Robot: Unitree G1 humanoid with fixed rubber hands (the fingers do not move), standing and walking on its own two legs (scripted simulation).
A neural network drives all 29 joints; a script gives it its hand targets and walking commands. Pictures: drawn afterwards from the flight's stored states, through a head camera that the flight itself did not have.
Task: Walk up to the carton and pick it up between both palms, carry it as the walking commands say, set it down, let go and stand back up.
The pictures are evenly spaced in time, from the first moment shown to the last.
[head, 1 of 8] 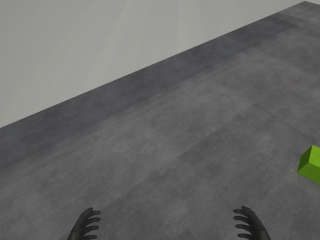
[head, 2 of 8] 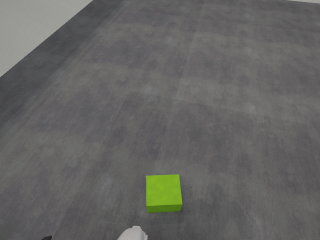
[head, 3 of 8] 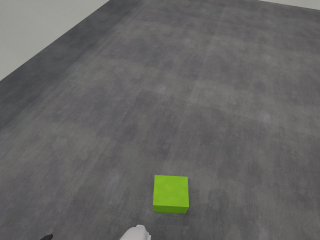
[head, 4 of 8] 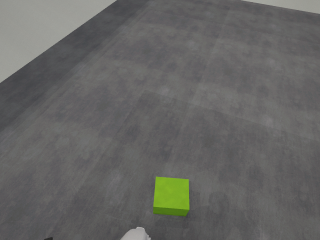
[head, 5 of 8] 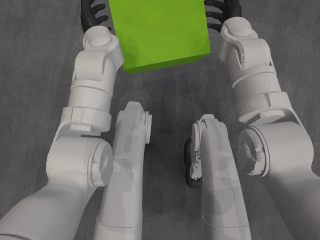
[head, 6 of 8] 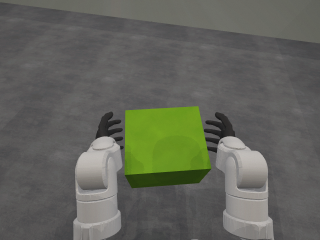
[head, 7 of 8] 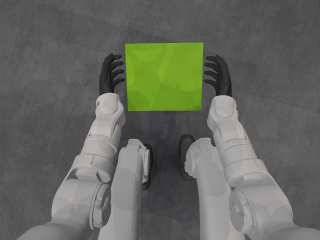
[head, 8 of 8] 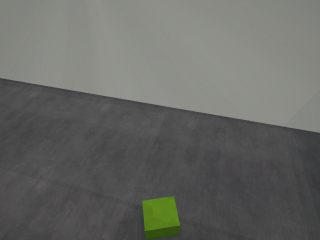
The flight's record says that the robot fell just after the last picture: no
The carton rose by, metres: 0.72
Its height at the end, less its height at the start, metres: +0.00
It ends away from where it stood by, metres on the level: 1.83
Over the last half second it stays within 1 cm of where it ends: yes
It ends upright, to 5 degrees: yes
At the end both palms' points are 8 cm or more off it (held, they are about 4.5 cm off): yes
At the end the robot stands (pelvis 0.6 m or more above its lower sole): yes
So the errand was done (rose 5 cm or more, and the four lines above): yes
